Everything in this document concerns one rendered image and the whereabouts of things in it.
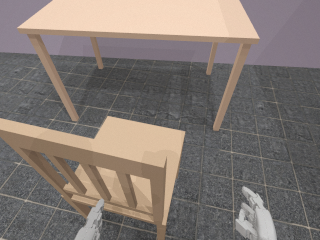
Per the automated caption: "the table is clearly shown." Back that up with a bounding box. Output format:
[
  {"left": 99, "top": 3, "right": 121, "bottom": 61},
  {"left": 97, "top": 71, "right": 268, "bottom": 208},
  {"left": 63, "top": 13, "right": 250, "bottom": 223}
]
[{"left": 17, "top": 0, "right": 260, "bottom": 131}]

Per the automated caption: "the right robot hand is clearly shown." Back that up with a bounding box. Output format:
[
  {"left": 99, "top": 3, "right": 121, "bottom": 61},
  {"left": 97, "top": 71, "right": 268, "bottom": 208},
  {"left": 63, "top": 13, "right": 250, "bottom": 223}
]
[{"left": 235, "top": 186, "right": 277, "bottom": 240}]

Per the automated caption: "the left robot hand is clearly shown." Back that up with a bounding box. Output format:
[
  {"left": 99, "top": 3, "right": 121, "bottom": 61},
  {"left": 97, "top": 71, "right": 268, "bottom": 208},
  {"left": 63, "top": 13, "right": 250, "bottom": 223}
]
[{"left": 74, "top": 198, "right": 105, "bottom": 240}]

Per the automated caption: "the chair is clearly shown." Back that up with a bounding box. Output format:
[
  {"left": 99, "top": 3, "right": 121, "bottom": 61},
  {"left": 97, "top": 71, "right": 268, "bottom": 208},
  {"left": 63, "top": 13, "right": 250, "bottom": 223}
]
[{"left": 0, "top": 116, "right": 185, "bottom": 240}]

